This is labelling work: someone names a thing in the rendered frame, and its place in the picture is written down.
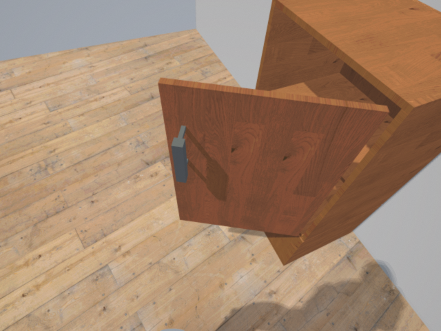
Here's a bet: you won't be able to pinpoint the handle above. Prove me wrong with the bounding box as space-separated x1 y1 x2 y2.
171 126 188 183

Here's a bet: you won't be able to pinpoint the cupboard door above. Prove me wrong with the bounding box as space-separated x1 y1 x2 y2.
158 78 389 236

